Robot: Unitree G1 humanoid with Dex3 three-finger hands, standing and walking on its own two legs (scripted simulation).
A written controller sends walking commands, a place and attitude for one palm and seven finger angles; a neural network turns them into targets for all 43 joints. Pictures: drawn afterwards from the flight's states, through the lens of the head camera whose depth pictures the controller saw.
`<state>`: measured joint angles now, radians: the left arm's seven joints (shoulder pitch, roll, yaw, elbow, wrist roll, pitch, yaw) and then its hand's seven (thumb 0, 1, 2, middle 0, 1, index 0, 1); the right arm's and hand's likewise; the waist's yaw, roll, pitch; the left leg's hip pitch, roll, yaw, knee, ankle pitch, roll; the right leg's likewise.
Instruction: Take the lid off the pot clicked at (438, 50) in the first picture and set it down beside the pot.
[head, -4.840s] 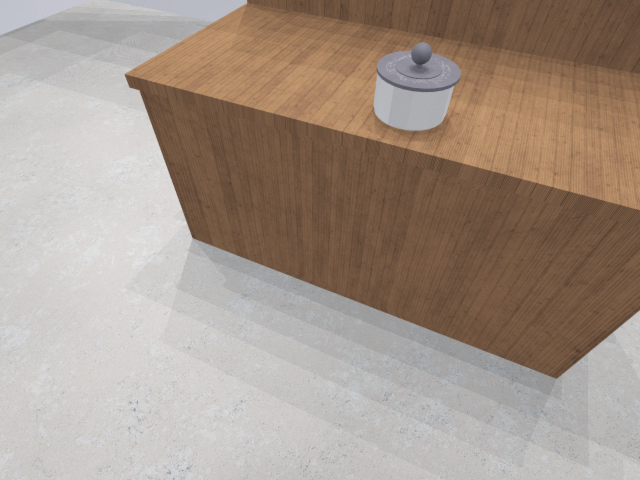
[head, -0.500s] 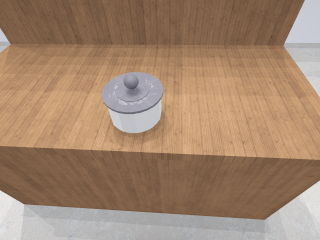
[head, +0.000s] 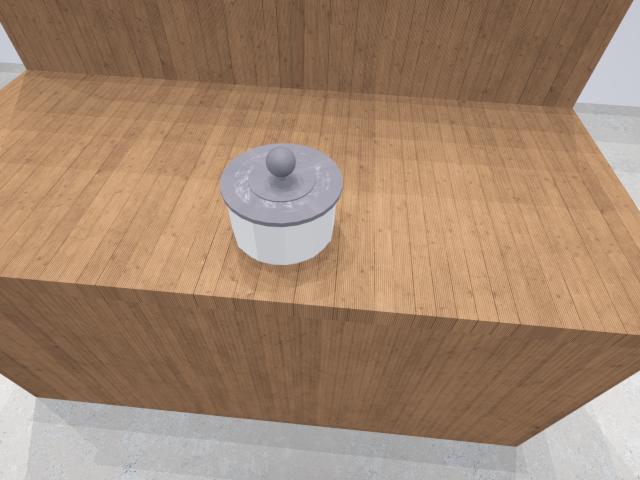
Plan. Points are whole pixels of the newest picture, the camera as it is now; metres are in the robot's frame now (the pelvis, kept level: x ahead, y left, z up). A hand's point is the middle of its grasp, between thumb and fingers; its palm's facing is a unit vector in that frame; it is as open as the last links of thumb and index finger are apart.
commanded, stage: look again from close up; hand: left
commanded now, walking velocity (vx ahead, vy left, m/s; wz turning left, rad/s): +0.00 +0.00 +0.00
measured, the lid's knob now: (280, 161) +0.53 +0.10 +0.11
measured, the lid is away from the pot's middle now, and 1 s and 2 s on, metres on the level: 0.00 0.00 0.00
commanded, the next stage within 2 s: lift the closed hand beside the body in 0.20 s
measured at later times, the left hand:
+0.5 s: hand out of the picture +0.11 +0.20 -0.09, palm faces +0.16 -0.94 -0.30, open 6.6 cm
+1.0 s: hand out of the picture +0.10 +0.23 +0.00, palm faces +0.29 -0.89 -0.35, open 3.1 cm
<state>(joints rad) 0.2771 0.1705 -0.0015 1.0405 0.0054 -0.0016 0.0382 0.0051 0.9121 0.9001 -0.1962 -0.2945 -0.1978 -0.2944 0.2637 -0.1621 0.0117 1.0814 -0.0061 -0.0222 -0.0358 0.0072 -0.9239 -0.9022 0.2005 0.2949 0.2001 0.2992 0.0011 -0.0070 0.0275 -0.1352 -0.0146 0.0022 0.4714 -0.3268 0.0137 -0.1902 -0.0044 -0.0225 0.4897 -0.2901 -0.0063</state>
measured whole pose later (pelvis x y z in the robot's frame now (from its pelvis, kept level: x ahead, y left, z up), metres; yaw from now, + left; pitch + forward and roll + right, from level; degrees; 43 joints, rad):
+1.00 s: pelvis -0.02 +0.00 +0.00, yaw +2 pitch -1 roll +0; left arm 0.63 0.22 0.12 -0.08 -0.01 -0.05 0.08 0.02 0.90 0.90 -1.22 -1.42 -1.22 -1.42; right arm 0.21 -0.19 0.02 0.60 0.01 -0.16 -0.06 0.01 -0.90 -0.90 0.20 0.30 0.20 0.30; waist 0.06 0.04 0.01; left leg -0.18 -0.02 -0.03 0.52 -0.31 0.01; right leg -0.21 -0.01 -0.06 0.51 -0.27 -0.01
